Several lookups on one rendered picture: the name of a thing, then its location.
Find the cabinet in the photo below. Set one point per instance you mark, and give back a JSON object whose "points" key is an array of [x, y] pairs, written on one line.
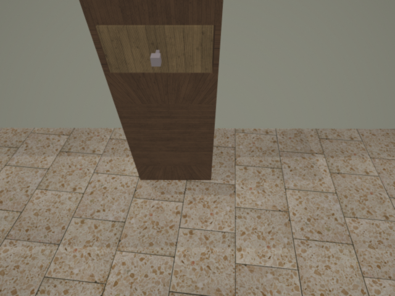
{"points": [[168, 118]]}

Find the handle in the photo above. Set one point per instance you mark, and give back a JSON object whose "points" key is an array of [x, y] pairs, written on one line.
{"points": [[156, 59]]}

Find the drawer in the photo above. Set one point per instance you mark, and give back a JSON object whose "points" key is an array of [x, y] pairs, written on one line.
{"points": [[183, 48]]}

